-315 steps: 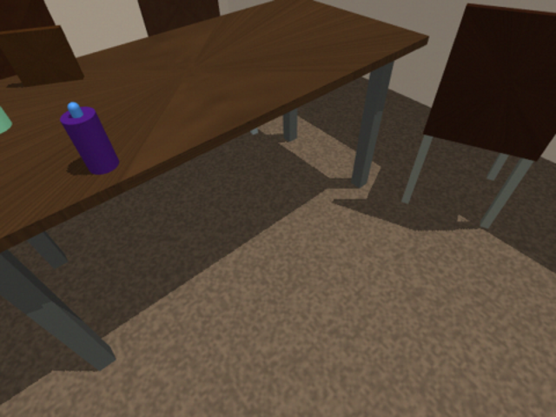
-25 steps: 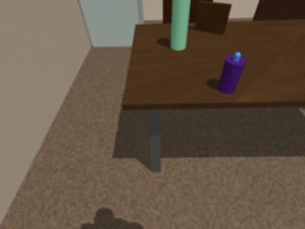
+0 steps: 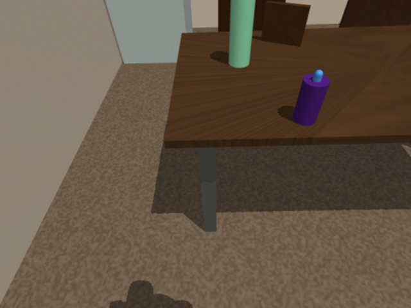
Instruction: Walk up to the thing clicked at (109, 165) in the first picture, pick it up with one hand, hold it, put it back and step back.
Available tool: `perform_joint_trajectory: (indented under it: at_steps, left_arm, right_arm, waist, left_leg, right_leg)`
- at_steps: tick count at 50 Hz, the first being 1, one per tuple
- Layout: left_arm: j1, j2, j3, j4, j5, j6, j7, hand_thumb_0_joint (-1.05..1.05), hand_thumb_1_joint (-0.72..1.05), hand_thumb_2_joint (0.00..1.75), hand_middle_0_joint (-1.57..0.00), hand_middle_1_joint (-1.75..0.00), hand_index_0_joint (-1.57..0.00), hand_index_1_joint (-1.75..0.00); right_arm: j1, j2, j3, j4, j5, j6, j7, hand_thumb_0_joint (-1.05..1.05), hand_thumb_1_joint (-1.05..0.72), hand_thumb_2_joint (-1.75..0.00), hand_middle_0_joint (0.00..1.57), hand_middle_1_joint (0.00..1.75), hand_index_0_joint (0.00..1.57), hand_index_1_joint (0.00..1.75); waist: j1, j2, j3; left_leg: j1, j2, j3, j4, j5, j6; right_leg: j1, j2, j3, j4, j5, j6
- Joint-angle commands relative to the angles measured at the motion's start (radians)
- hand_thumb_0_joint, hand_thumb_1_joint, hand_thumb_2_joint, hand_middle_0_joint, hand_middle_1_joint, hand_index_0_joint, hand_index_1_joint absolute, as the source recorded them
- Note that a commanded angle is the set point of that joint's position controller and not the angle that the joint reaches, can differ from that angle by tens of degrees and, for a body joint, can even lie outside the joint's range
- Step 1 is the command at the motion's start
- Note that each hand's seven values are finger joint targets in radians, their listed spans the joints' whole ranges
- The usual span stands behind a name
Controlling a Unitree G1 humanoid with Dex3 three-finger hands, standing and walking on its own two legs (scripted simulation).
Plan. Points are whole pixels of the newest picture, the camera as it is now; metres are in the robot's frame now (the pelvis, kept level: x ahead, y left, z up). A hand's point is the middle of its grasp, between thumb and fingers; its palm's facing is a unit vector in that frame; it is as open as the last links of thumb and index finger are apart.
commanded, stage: stand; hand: right
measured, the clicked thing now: (311, 96) +0.65 -0.27 +0.05
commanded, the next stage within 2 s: walk up in 0.26 s
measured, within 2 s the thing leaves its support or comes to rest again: neither
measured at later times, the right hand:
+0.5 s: hand out of the picture +0.09 -0.26 -0.15, palm faces -0.07 +0.91 -0.40, open 7.4 cm
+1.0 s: hand (349, 289) +0.21 -0.30 -0.18, palm faces -0.02 +0.94 -0.34, open 7.4 cm
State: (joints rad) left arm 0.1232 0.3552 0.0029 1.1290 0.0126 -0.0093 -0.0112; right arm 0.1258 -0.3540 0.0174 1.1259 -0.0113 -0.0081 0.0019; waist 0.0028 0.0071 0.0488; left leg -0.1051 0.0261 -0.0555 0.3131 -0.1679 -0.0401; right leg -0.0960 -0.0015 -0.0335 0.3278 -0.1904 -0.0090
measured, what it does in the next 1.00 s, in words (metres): walks ahead: right foot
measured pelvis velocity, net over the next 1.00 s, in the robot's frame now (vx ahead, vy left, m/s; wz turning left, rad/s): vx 0.17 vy -0.04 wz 0.00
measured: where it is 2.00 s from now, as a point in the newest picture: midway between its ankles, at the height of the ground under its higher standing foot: outside the picture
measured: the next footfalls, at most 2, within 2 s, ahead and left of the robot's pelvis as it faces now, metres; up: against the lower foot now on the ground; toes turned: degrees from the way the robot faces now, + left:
right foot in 0.88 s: +0.30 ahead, -0.14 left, +0.00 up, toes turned -1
left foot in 1.32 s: +0.29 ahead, +0.09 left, +0.00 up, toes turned +2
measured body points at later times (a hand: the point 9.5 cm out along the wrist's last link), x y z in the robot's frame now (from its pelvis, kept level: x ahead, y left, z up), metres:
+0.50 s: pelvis +0.04 +0.02 -0.01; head +0.04 +0.03 +0.44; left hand +0.06 +0.34 -0.14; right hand +0.10 -0.31 -0.13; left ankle +0.03 +0.14 -0.75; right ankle -0.01 -0.11 -0.75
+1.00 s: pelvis +0.17 -0.04 -0.03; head +0.19 -0.06 +0.42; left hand +0.28 +0.27 -0.13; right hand +0.21 -0.35 -0.16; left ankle +0.07 +0.12 -0.67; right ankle +0.26 -0.13 -0.75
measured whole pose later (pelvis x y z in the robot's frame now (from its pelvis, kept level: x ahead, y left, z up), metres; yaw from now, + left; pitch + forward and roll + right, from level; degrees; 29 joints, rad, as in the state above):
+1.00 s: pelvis +0.17 -0.04 -0.03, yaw +0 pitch -6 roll +2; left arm 0.18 0.36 0.08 0.84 0.02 -0.02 -0.07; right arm 0.32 -0.38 -0.04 0.86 -0.01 -0.03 0.00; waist 0.00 0.00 0.16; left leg -0.22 0.00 -0.03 1.12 -0.54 0.03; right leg -0.35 -0.03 -0.05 0.68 -0.23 -0.06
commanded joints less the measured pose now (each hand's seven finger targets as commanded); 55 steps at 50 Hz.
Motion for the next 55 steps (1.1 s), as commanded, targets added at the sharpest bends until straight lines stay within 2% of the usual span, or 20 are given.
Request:
perform_joint_trajectory:
  at_steps: [1, 12, 14, 16, 18, 20, 22, 24, 25, 26, 27, 29, 32, 36, 43, 44, 46, 47, 51, 55]
  left_arm:
    - [-0.045, 0.223, 0.040, -0.063, -0.003, -0.023, 0.018, 0.00, 0.90, 0.90, -0.20, -0.30, -0.20, -0.30]
    - [-0.041, 0.220, 0.041, -0.062, -0.005, -0.021, 0.018, 0.00, 0.90, 0.90, -0.20, -0.30, -0.20, -0.30]
    - [0.043, 0.274, 0.110, -0.106, 0.021, -0.019, -0.013, 0.00, 0.90, 0.90, -0.20, -0.30, -0.20, -0.30]
    - [0.047, 0.269, 0.121, -0.124, 0.023, -0.014, -0.024, 0.00, 0.90, 0.90, -0.20, -0.30, -0.20, -0.30]
    - [0.097, 0.282, 0.134, -0.137, 0.023, -0.018, -0.023, 0.00, 0.90, 0.90, -0.20, -0.30, -0.20, -0.30]
    - [0.124, 0.313, 0.148, -0.164, 0.030, -0.027, -0.022, 0.00, 0.90, 0.90, -0.20, -0.30, -0.20, -0.30]
    - [0.112, 0.300, 0.149, -0.191, 0.029, -0.026, -0.026, 0.00, 0.90, 0.90, -0.20, -0.30, -0.20, -0.30]
    - [-0.001, 0.282, 0.131, -0.245, 0.027, -0.009, -0.038, 0.00, 0.90, 0.90, -0.20, -0.30, -0.20, -0.30]
    - [-0.036, 0.204, 0.109, -0.277, 0.019, -0.004, -0.041, 0.00, 0.90, 0.90, -0.20, -0.30, -0.20, -0.30]
    - [-0.060, 0.147, 0.098, -0.302, 0.016, -0.006, -0.039, 0.00, 0.90, 0.90, -0.20, -0.30, -0.20, -0.30]
    - [-0.033, 0.223, 0.116, -0.281, 0.019, -0.002, -0.023, 0.00, 0.90, 0.90, -0.20, -0.30, -0.20, -0.30]
    - [0.031, 0.228, 0.104, -0.276, 0.003, -0.015, -0.020, 0.00, 0.90, 0.90, -0.20, -0.30, -0.20, -0.30]
    - [0.124, 0.218, 0.109, -0.251, -0.005, -0.006, -0.035, 0.00, 0.90, 0.90, -0.20, -0.30, -0.20, -0.30]
    - [0.046, 0.202, 0.104, -0.315, -0.002, 0.004, -0.054, 0.00, 0.90, 0.90, -0.20, -0.30, -0.20, -0.30]
    - [0.150, 0.211, 0.135, -0.293, 0.009, -0.010, -0.061, 0.00, 0.90, 0.90, -0.20, -0.30, -0.20, -0.30]
    - [0.230, 0.250, 0.153, -0.276, 0.010, -0.019, -0.051, 0.00, 0.90, 0.90, -0.20, -0.30, -0.20, -0.30]
    - [0.301, 0.359, 0.176, -0.308, 0.002, -0.032, -0.030, 0.00, 0.90, 0.90, -0.20, -0.30, -0.20, -0.30]
    - [0.230, 0.380, 0.179, -0.323, -0.002, -0.029, -0.030, 0.00, 0.90, 0.90, -0.20, -0.30, -0.20, -0.30]
    - [0.095, 0.261, 0.141, -0.358, -0.010, -0.037, -0.015, 0.00, 0.90, 0.90, -0.20, -0.30, -0.20, -0.30]
    - [0.107, 0.230, 0.117, -0.362, -0.001, -0.054, -0.003, 0.00, 0.90, 0.90, -0.20, -0.30, -0.20, -0.30]
  right_arm:
    - [-0.036, -0.218, -0.050, -0.059, 0.003, -0.016, -0.012, 0.00, -0.90, -0.90, 0.20, 0.30, 0.20, 0.30]
    - [-0.035, -0.208, -0.044, -0.061, 0.002, -0.018, -0.012, 0.00, -0.90, -0.90, 0.20, 0.30, 0.20, 0.30]
    - [0.044, -0.272, -0.103, -0.103, -0.025, -0.032, 0.006, 0.00, -0.90, -0.90, 0.20, 0.30, 0.20, 0.30]
    - [0.005, -0.251, -0.102, -0.135, -0.028, -0.034, 0.013, 0.00, -0.90, -0.90, 0.20, 0.30, 0.20, 0.30]
    - [-0.032, -0.209, -0.105, -0.173, -0.031, -0.042, 0.016, 0.00, -0.90, -0.90, 0.20, 0.30, 0.20, 0.30]
    - [-0.022, -0.200, -0.108, -0.198, -0.029, -0.056, 0.013, 0.00, -0.90, -0.90, 0.20, 0.30, 0.20, 0.30]
    - [0.005, -0.201, -0.113, -0.213, -0.026, -0.066, 0.018, 0.00, -0.90, -0.90, 0.20, 0.30, 0.20, 0.30]
    - [0.159, -0.202, -0.134, -0.175, -0.029, -0.077, 0.019, 0.00, -0.90, -0.90, 0.20, 0.30, 0.20, 0.30]
    - [0.270, -0.258, -0.160, -0.146, -0.036, -0.084, 0.010, 0.00, -0.90, -0.90, 0.20, 0.30, 0.20, 0.30]
    - [0.366, -0.376, -0.190, -0.140, -0.046, -0.092, 0.000, 0.00, -0.90, -0.90, 0.20, 0.30, 0.20, 0.30]
    - [0.331, -0.387, -0.191, -0.166, -0.031, -0.090, -0.006, 0.00, -0.90, -0.90, 0.20, 0.30, 0.20, 0.30]
    - [0.249, -0.328, -0.171, -0.208, -0.016, -0.091, -0.006, 0.00, -0.90, -0.90, 0.20, 0.30, 0.20, 0.30]
    - [0.202, -0.260, -0.148, -0.253, -0.007, -0.091, -0.013, 0.00, -0.90, -0.90, 0.20, 0.30, 0.20, 0.30]
    - [0.215, -0.274, -0.154, -0.307, -0.003, -0.085, -0.014, 0.00, -0.90, -0.90, 0.20, 0.30, 0.20, 0.30]
    - [0.190, -0.277, -0.149, -0.369, -0.004, -0.072, -0.013, 0.00, -0.90, -0.90, 0.20, 0.30, 0.20, 0.30]
    - [0.208, -0.241, -0.135, -0.375, -0.001, -0.072, -0.012, 0.00, -0.90, -0.90, 0.20, 0.30, 0.20, 0.30]
    - [0.321, -0.180, -0.107, -0.384, 0.012, -0.058, -0.013, 0.00, -0.90, -0.90, 0.20, 0.30, 0.20, 0.30]
    - [0.300, -0.264, -0.131, -0.363, 0.002, -0.045, -0.022, 0.00, -0.90, -0.90, 0.20, 0.30, 0.20, 0.30]
    - [0.334, -0.240, -0.125, -0.305, 0.014, -0.038, -0.005, 0.00, -0.90, -0.90, 0.20, 0.30, 0.20, 0.30]
    - [0.318, -0.190, -0.113, -0.287, -0.003, -0.020, 0.002, 0.00, -0.90, -0.90, 0.20, 0.30, 0.20, 0.30]
  waist:
    - [-0.003, -0.015, -0.061]
    - [0.001, 0.006, -0.060]
    - [0.019, -0.024, -0.062]
    - [0.034, -0.043, 0.048]
    - [0.067, -0.116, 0.108]
    - [0.078, -0.148, 0.103]
    - [0.059, -0.121, 0.054]
    - [-0.044, -0.124, 0.041]
    - [-0.101, 0.049, 0.016]
    - [-0.145, 0.266, 0.034]
    - [-0.119, 0.111, 0.050]
    - [-0.054, 0.070, 0.057]
    - [-0.003, 0.140, 0.044]
    - [-0.033, 0.153, 0.093]
    - [0.044, 0.054, 0.010]
    - [0.084, -0.034, -0.039]
    - [0.088, -0.314, -0.102]
    - [0.075, -0.252, -0.049]
    - [-0.005, -0.118, 0.063]
    - [0.006, -0.097, 0.031]
  left_leg:
    - [-0.005, 0.095, -0.060, -0.034, 0.112, 0.054]
    - [-0.020, 0.100, -0.060, -0.043, 0.142, 0.051]
    - [-0.117, 0.051, -0.073, 0.046, -0.461, 0.126]
    - [-0.231, 0.027, -0.053, 0.083, -0.469, 0.116]
    - [-0.345, -0.022, 0.045, 0.222, -0.259, 0.084]
    - [-0.440, 0.016, 0.054, 0.312, -0.253, 0.066]
    - [-0.328, 0.017, 0.056, 0.264, -0.297, 0.078]
    - [0.017, -0.007, 0.072, 0.065, -0.186, 0.089]
    - [0.208, 0.066, -0.102, -0.047, -0.213, 0.099]
    - [0.330, 0.304, -0.497, -0.142, -0.211, 0.157]
    - [0.258, 0.375, -0.542, -0.106, -0.100, 0.225]
    - [0.232, 0.347, -0.371, -0.032, 0.259, 0.283]
    - [0.213, 0.211, -0.104, 0.010, 0.454, 0.193]
    - [0.106, 0.208, -0.025, -0.019, 0.437, 0.215]
    - [-0.174, 0.169, 0.028, 0.229, 0.263, 0.173]
    - [-0.223, 0.116, 0.057, 0.409, 0.253, 0.149]
    - [-0.382, -0.109, 0.083, 0.873, -0.377, 0.085]
    - [-0.365, -0.058, 0.009, 0.966, -0.445, 0.086]
    - [-0.333, 0.030, -0.035, 0.876, -0.251, 0.086]
    - [-0.276, 0.016, -0.004, 0.679, -0.201, 0.044]
  right_leg:
    - [0.008, -0.132, 0.108, -0.067, 0.110, -0.015]
    - [0.031, -0.131, 0.103, -0.050, 0.141, -0.016]
    - [0.012, -0.095, 0.132, 0.017, -0.478, -0.081]
    - [-0.064, -0.133, 0.200, -0.019, -0.568, -0.109]
    - [0.013, -0.218, 0.297, -0.109, -0.506, -0.164]
    - [0.141, -0.321, 0.370, -0.110, -0.151, -0.237]
    - [0.077, -0.295, 0.309, -0.088, -0.130, -0.224]
    - [-0.196, -0.202, 0.161, 0.068, -0.200, -0.154]
    - [-0.371, -0.073, 0.036, 0.318, -0.216, -0.081]
    - [-0.637, 0.085, 0.008, 0.604, -0.375, -0.025]
    - [-0.616, 0.040, 0.131, 0.678, -0.384, -0.039]
    - [-0.568, -0.013, 0.185, 0.710, -0.313, -0.047]
    - [-0.490, -0.019, 0.155, 0.651, -0.175, -0.035]
    - [-0.428, -0.043, 0.094, 0.470, -0.082, -0.007]
    - [0.026, -0.017, -0.022, 0.280, 0.053, -0.054]
    - [0.146, -0.012, -0.005, 0.255, 0.024, -0.074]
    - [0.146, -0.386, 0.619, -0.076, -0.217, -0.217]
    - [0.018, -0.425, 0.706, -0.095, -0.342, -0.299]
    - [-0.207, -0.257, 0.309, -0.085, -0.262, -0.197]
    - [-0.220, -0.214, 0.164, -0.031, 0.100, -0.197]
